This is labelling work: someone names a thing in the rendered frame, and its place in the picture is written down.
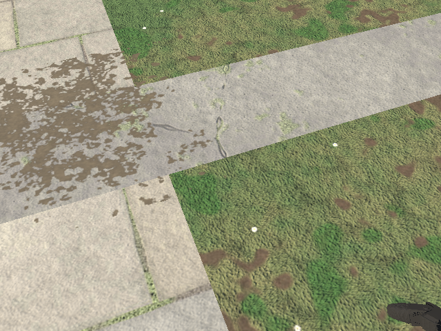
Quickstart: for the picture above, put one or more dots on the robot right hand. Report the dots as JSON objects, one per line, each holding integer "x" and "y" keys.
{"x": 427, "y": 316}

